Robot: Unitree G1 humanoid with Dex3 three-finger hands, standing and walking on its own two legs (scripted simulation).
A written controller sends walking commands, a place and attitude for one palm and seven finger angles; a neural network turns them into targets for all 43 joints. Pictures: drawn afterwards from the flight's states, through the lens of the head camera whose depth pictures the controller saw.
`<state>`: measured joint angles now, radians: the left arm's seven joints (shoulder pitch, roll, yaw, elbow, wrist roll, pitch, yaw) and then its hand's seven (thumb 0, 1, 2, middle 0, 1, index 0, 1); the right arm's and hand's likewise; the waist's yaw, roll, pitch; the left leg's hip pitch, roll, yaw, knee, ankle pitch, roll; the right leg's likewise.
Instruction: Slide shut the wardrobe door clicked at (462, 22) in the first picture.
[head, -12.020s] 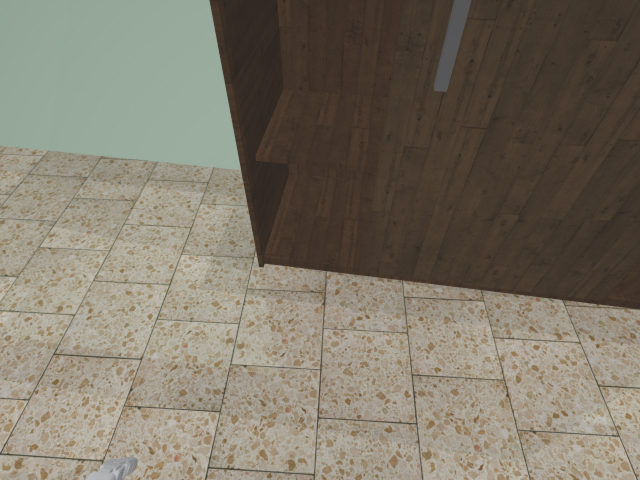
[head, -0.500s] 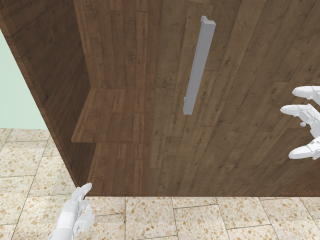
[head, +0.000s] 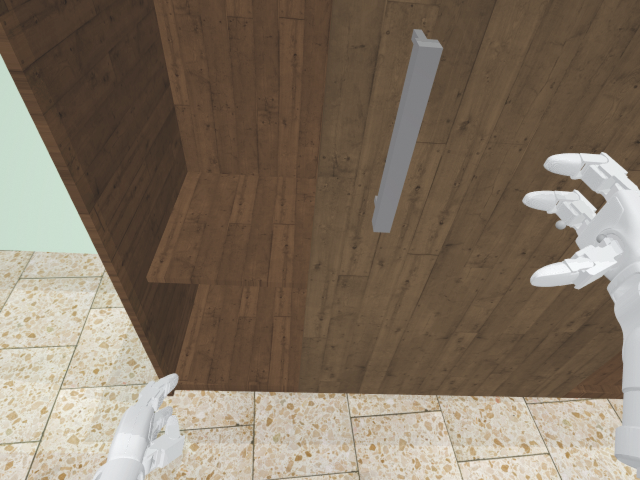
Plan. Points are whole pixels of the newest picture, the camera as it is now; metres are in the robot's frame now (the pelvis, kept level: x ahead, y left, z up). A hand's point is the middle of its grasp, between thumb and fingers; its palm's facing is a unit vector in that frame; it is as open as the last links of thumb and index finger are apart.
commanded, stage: move the hooked fingers beside the handle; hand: right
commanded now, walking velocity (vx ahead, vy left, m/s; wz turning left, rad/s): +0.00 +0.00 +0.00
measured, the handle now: (397, 142) +0.51 -0.08 +0.20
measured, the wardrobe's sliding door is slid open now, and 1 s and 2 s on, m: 0.39 0.39 0.39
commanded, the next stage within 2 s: feel for the door with the fingertips in 1.70 s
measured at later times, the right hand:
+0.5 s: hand (490, 182) +0.41 -0.17 +0.21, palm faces -0.02 +1.00 -0.02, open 14.0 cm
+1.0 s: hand (452, 160) +0.45 -0.14 +0.22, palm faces -0.02 +1.00 +0.00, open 14.0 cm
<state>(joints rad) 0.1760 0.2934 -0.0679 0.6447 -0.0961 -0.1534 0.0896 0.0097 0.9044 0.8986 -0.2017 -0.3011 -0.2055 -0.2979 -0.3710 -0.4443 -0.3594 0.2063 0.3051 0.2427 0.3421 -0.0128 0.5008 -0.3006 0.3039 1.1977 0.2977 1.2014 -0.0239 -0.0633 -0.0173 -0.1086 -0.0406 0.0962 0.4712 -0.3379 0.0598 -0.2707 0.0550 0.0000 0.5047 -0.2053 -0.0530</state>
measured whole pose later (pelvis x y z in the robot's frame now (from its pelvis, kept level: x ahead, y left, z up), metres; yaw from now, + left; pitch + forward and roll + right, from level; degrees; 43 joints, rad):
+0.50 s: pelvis +0.00 -0.01 +0.00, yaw +2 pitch -1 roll +0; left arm 0.23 0.29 -0.05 0.68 -0.08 -0.09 0.07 0.01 0.90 0.90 -0.20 -0.30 -0.21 -0.30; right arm -0.59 -0.37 -0.26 0.42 0.24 0.22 0.19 -0.01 0.50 -0.30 0.30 1.20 0.30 1.20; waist 0.02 -0.05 -0.01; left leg -0.11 -0.04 0.07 0.43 -0.32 0.05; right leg -0.25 0.05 -0.03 0.45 -0.19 -0.06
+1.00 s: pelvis +0.01 +0.00 +0.00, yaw +3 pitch +1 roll +0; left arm 0.27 0.29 -0.03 0.69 -0.07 -0.07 0.05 0.01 0.91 0.90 -0.20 -0.30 -0.21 -0.30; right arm -0.74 -0.34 -0.26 0.65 0.21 0.14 0.13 -0.01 0.50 -0.30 0.30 1.20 0.30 1.20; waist 0.05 -0.06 -0.02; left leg -0.13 -0.05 0.05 0.43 -0.31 0.07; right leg -0.27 0.04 -0.04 0.45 -0.19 -0.05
